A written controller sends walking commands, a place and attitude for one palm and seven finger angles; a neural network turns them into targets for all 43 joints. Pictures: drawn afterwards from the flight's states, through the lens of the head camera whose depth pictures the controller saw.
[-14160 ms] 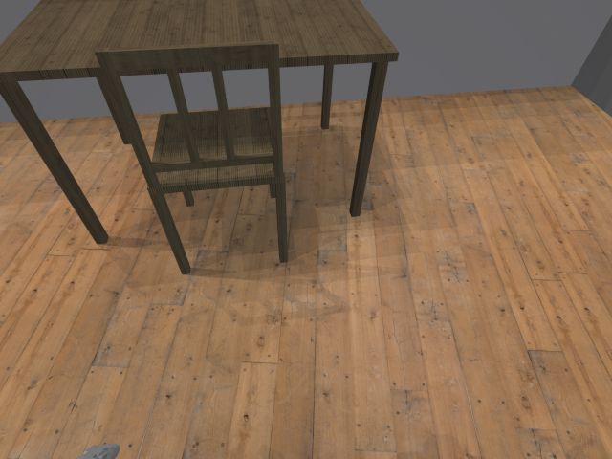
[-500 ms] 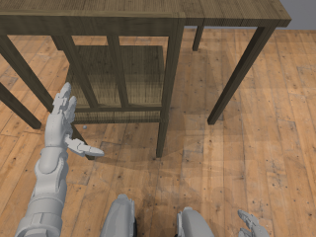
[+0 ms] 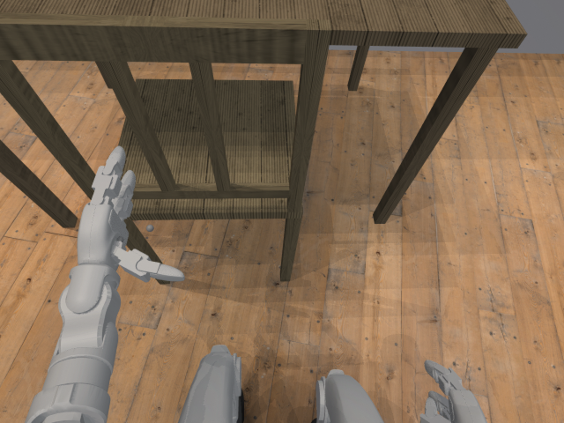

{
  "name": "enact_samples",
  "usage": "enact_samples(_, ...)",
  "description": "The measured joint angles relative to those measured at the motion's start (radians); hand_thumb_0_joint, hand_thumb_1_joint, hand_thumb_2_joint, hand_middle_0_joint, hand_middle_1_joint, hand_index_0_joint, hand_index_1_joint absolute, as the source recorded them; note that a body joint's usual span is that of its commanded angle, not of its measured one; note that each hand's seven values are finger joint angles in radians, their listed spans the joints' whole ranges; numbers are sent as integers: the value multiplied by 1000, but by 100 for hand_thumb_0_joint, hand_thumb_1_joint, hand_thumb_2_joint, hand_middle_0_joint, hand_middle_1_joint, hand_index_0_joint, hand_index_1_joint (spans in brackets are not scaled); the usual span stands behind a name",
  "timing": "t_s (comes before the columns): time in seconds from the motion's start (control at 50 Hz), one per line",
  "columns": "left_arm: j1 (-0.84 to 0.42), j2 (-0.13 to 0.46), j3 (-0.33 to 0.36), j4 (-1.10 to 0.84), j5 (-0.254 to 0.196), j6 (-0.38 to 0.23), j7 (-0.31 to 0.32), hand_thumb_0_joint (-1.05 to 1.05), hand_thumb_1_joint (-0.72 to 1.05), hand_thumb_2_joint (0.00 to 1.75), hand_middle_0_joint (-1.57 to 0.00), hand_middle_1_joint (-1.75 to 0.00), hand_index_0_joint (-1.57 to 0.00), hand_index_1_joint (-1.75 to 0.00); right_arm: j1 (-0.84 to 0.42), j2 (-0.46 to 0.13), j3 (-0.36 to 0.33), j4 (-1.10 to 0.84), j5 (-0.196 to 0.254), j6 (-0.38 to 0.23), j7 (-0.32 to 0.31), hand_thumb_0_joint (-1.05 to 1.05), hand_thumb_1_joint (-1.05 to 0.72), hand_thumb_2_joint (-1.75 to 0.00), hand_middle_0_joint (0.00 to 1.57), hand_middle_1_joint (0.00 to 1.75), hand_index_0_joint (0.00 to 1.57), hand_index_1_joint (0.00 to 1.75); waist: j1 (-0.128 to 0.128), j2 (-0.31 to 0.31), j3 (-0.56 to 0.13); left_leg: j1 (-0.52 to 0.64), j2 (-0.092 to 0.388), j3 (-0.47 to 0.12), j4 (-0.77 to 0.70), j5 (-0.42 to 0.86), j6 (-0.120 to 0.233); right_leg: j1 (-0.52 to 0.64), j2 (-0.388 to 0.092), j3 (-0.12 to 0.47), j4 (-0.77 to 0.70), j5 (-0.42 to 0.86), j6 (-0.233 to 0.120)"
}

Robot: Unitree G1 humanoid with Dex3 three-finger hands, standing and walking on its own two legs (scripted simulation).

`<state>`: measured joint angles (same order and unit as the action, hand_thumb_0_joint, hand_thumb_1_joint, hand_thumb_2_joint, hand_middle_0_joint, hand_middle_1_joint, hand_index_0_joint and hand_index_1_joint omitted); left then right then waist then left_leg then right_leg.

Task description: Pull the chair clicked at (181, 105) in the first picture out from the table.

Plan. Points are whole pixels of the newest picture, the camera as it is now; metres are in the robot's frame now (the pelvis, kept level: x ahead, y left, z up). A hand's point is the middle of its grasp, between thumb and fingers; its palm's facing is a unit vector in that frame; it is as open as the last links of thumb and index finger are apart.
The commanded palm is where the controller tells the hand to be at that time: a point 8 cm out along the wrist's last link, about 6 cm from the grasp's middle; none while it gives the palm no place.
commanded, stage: push the fingers through the gap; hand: left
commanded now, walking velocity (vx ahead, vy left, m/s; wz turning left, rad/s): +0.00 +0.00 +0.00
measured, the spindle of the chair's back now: (146, 136) +0.52 +0.23 +0.04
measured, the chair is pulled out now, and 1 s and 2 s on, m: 0.00 0.00 0.00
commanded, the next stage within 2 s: hook a spindle and tug to test in 1.52 s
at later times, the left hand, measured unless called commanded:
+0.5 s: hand (156, 195) +0.42 +0.19 +0.03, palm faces +0.06 -1.00 -0.06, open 16.9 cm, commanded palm +0.40 +0.24 +0.03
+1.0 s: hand (157, 168) +0.47 +0.20 +0.03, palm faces +0.07 -1.00 -0.04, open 16.9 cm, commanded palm +0.45 +0.24 +0.03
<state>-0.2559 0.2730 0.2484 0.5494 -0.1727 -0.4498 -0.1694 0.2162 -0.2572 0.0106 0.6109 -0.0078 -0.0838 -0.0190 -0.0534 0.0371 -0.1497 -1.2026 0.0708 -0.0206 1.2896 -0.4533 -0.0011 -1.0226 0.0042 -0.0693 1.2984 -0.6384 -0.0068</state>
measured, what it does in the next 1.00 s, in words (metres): stands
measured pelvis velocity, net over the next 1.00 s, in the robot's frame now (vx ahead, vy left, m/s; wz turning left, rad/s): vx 0.00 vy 0.01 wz -0.03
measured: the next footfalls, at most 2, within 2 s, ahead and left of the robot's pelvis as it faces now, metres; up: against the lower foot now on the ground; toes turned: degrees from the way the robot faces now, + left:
none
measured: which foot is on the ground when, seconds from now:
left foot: down 0.00-1.00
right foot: down 0.00-1.00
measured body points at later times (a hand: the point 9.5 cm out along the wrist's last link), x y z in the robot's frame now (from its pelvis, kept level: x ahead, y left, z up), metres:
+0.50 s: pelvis +0.00 +0.00 +0.00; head +0.12 +0.02 +0.43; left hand +0.41 +0.25 +0.04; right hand +0.09 -0.26 -0.12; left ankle +0.08 +0.12 -0.61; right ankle -0.01 -0.12 -0.61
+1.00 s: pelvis +0.00 +0.01 -0.01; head +0.13 +0.02 +0.42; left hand +0.46 +0.26 +0.03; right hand +0.06 -0.26 -0.13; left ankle +0.08 +0.12 -0.61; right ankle -0.01 -0.12 -0.61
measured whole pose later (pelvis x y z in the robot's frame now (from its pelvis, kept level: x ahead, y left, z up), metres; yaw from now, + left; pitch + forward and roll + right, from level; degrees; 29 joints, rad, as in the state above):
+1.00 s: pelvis +0.00 +0.01 -0.01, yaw -2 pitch +25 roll -4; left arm -0.69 0.41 0.40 0.98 -0.10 -0.46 -0.19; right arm 0.28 -0.26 0.02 0.66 -0.04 -0.01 0.00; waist -0.13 0.04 -0.15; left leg -1.31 0.09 -0.02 1.33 -0.46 0.01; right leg -1.14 0.02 -0.06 1.33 -0.63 0.00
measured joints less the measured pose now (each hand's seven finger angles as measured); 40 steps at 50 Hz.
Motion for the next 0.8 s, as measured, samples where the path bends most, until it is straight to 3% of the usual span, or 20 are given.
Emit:
enact_samples(0.3, -144, 36, 35, 124, 15, 23, -6, -1, -50, 30, -6, -8, -7, -8, 24, 1, 6, 19, -3, 11, 4, 0, -91, -90, 20, 30, 20, 30, -19, 4, -4, -28, 5, 1, 9, 1, 2, -29, 5, 3, 6, 5, 2)
enact_samples(0.58, -251, 58, 65, 236, 41, -2, 15, -1, -50, 30, -6, -8, -6, -8, 60, -3, 2, 43, -14, 33, 14, 0, -91, -90, 20, 30, 20, 30, -40, 7, -2, -50, 7, 7, 11, 3, 7, -53, 6, 10, 7, 10, 7)
enact_samples(0.8, -344, 100, 107, 334, 54, -12, -6, -1, -50, 30, -6, -8, -6, -8, 64, -4, 5, 43, -23, 52, 20, 0, -91, -90, 20, 30, 20, 30, -56, 5, -3, -79, 11, 6, 23, 1, 8, -83, 10, 11, 17, 10, 7)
